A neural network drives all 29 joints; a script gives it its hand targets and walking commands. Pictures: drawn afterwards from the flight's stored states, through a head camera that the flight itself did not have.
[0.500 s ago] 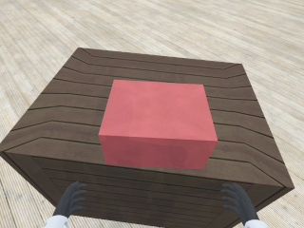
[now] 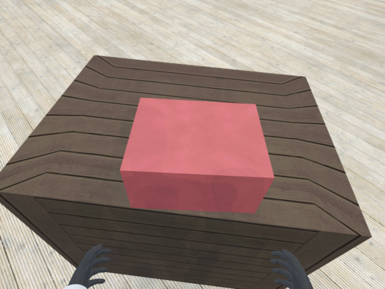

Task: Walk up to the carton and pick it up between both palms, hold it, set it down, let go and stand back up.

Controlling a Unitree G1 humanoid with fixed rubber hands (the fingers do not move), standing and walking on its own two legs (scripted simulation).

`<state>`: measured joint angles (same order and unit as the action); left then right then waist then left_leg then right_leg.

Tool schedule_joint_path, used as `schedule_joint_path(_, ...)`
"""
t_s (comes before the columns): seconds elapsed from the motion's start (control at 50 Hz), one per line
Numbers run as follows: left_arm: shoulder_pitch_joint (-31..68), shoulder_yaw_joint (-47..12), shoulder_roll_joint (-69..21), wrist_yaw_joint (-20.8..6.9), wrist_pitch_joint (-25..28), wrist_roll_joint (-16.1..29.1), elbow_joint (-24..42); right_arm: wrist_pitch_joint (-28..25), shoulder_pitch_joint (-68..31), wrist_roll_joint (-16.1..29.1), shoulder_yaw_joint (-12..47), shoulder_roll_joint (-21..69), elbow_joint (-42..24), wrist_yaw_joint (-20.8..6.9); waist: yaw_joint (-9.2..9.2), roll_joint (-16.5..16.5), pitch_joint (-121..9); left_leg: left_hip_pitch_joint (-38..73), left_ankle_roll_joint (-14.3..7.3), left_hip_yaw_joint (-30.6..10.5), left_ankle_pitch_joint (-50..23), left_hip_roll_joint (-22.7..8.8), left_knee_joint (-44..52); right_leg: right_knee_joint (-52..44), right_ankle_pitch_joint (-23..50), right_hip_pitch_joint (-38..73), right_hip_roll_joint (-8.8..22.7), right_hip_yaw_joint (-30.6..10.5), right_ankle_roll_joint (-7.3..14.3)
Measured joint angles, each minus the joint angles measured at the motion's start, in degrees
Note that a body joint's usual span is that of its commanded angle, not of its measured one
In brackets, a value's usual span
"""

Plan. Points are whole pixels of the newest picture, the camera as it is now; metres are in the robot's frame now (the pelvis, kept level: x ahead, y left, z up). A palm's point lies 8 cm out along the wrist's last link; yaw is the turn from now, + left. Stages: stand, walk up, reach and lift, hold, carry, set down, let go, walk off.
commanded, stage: let go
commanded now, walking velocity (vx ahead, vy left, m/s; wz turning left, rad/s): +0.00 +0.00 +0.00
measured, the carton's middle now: (195, 153) +0.43 +0.00 +0.02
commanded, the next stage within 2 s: stand in 0.12 s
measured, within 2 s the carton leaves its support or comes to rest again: neither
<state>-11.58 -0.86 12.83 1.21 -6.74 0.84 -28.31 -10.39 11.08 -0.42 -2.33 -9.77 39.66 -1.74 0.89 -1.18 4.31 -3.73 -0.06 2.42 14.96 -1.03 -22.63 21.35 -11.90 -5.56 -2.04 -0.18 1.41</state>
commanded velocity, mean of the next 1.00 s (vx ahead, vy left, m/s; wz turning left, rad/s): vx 0.00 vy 0.00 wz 0.00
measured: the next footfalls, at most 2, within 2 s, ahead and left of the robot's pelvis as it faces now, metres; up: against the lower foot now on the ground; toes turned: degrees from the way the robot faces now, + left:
none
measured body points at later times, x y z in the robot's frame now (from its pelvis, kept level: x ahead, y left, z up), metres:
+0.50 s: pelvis +0.00 +0.01 +0.00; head +0.01 +0.02 +0.44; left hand +0.08 +0.27 -0.13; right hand +0.09 -0.24 -0.13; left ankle -0.03 +0.11 -0.74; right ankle +0.00 -0.11 -0.74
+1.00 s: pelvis -0.01 +0.03 +0.00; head -0.01 +0.04 +0.45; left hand -0.02 +0.27 -0.16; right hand +0.04 -0.22 -0.14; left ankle -0.03 +0.11 -0.74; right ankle +0.00 -0.11 -0.74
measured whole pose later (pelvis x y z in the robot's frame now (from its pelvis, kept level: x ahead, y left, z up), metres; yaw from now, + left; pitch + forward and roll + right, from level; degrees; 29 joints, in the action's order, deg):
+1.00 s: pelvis -0.01 +0.03 +0.00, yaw +5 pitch -1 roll -1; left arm -18.1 1.2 12.6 1.3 0.7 -1.7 -58.8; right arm -1.5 20.0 -1.4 -0.6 -11.2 54.9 0.9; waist 0.9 -1.2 0.0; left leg -9.7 -2.9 -1.8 14.8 3.1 -25.9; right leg 24.0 -13.4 -9.3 2.2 4.1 -1.3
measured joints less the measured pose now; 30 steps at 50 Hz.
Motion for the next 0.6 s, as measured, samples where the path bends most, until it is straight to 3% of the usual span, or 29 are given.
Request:
schedule_joint_path(0.16, 1.1, 0.0, -0.5, -0.2, 0.0, -0.4, -1.7, -0.6, -0.8, -0.2, 0.4, -0.5, 1.8, 0.2, -0.16, -0.2, -0.6, -0.1, 0.0, 0.0, 0.0, -0.1, -0.3, 0.3, 0.0, 0.0, 0.0, 0.0, 0.0)
schedule_joint_path(0.22, 1.3, 0.7, 0.0, -1.2, 3.6, -3.7, -4.3, 4.2, 0.3, -2.0, 0.7, -1.0, 2.0, 0.7, -0.91, -0.3, -2.1, -2.8, -0.1, -1.3, 0.5, 0.3, -2.2, 1.6, -0.7, -2.0, 0.4, 1.3, -0.2)
schedule_joint_path(0.32, -0.8, 2.6, 1.4, -2.4, 7.0, -4.7, -8.6, 8.8, 3.7, -2.6, 0.8, -2.2, 4.5, 0.4, -0.15, -0.4, -2.7, -6.0, -0.2, -2.3, 1.1, 0.6, -4.2, 3.4, -1.5, -4.8, 0.8, 2.3, -0.3)
schedule_joint_path(0.6, -4.9, 2.3, 0.8, -1.3, 8.4, -3.2, -18.9, 8.8, 6.9, -2.0, 1.3, -2.6, 8.7, 1.0, 0.38, 0.2, -5.2, -7.1, -1.2, -3.9, 1.5, 2.2, -4.9, 4.2, -2.8, -5.2, 2.4, 3.9, -1.1)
